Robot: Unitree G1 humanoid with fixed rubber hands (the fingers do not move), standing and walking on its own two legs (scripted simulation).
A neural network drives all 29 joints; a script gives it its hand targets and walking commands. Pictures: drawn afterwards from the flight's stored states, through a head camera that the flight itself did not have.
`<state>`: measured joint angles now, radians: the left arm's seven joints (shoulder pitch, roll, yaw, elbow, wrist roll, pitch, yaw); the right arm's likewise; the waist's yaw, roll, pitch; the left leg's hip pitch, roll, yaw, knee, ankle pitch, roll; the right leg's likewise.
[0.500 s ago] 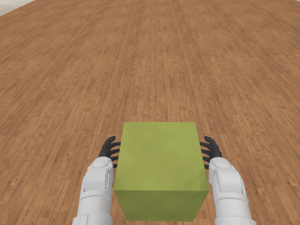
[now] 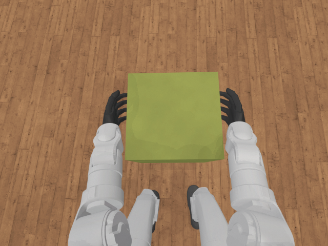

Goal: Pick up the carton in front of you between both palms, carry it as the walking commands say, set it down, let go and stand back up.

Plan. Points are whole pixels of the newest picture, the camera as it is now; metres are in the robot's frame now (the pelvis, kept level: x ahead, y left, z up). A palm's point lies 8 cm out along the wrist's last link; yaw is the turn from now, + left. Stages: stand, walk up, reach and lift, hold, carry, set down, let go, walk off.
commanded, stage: set down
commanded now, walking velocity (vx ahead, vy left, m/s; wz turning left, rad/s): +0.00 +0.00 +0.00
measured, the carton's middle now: (172, 125) +0.41 +0.01 -0.16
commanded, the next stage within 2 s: none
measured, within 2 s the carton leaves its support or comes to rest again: rests again in 1.74 s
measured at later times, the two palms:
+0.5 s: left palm (124, 117) +0.45 +0.16 -0.21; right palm (218, 116) +0.45 -0.14 -0.22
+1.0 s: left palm (132, 119) +0.49 +0.17 -0.37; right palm (207, 119) +0.49 -0.13 -0.38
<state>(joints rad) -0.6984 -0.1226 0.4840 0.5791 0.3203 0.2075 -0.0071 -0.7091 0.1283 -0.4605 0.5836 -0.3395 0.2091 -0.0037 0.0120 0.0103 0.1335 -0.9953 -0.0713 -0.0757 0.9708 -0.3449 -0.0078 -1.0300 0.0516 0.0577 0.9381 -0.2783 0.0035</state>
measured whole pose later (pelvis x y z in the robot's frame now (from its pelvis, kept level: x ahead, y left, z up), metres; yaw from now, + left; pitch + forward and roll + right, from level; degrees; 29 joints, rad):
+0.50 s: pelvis +0.00 +0.00 -0.12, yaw +0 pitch +45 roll +1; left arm -0.85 -0.04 0.46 0.66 0.22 0.22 0.03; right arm -0.85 0.07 -0.44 0.64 -0.24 0.23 -0.06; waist 0.02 0.00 -0.19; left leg -1.73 -0.11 -0.07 1.48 -0.52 -0.02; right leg -1.77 0.09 0.07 1.44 -0.45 0.03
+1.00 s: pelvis -0.03 +0.00 -0.25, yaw +1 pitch +46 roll +1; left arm -1.22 0.11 0.44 0.80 0.16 0.26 0.06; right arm -1.21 -0.06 -0.44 0.77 -0.17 0.26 -0.11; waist 0.01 -0.01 0.03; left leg -2.13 -0.15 -0.05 1.91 -0.58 -0.05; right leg -2.18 0.13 0.07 1.87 -0.49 0.06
